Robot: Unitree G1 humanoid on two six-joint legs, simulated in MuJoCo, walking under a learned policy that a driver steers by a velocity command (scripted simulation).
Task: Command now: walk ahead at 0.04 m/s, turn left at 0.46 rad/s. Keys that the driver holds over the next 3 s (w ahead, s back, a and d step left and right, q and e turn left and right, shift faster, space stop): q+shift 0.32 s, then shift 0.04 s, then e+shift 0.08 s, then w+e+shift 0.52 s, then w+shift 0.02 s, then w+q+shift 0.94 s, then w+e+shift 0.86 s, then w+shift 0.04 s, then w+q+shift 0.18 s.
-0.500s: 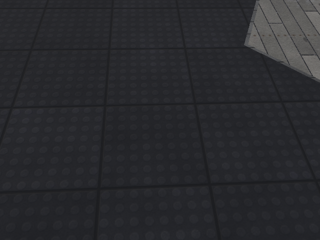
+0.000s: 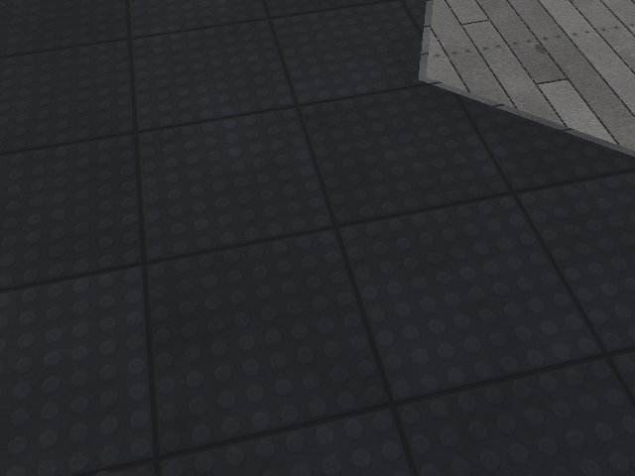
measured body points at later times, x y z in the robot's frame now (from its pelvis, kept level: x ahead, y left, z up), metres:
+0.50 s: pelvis +0.04 +0.08 +0.01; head +0.06 +0.13 +0.46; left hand +0.09 +0.40 -0.11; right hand +0.27 -0.13 -0.06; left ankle +0.00 +0.15 -0.73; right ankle +0.10 -0.07 -0.66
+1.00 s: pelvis +0.31 +0.04 -0.04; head +0.35 +0.03 +0.41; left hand +0.51 +0.30 -0.13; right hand +0.27 -0.25 -0.17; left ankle +0.02 +0.16 -0.68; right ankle +0.41 -0.03 -0.74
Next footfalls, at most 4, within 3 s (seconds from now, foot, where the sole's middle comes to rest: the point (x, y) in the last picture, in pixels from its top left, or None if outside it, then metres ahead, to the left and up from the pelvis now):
0.22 left None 0.04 0.16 -0.77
0.96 right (356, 473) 0.45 -0.03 -0.77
1.44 left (332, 288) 0.89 0.00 -0.77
1.84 right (368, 163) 1.31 -0.11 -0.77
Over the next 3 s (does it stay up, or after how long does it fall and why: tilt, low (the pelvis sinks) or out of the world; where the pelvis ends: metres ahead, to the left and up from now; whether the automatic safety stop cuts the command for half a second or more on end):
stays up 2.07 0.33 0.00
